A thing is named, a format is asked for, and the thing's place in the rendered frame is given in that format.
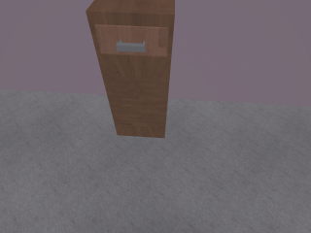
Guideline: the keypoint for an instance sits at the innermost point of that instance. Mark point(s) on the drawer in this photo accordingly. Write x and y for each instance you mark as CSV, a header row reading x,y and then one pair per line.
x,y
155,38

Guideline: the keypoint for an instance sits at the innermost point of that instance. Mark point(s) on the cabinet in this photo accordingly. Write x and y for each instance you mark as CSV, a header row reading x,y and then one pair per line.
x,y
137,86

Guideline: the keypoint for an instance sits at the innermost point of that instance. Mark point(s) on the handle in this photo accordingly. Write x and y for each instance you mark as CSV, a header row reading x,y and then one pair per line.
x,y
133,47

